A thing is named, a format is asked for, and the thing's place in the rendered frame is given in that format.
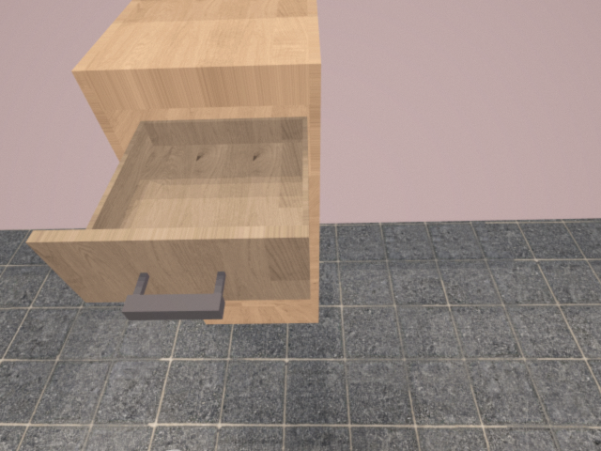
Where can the handle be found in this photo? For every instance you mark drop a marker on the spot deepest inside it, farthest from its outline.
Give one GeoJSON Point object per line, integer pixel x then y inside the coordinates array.
{"type": "Point", "coordinates": [174, 306]}

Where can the cabinet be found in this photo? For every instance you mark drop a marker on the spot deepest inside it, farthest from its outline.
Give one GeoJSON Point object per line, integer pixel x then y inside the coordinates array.
{"type": "Point", "coordinates": [214, 59]}

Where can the drawer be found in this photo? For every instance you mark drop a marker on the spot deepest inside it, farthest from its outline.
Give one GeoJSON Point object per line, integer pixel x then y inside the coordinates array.
{"type": "Point", "coordinates": [191, 198]}

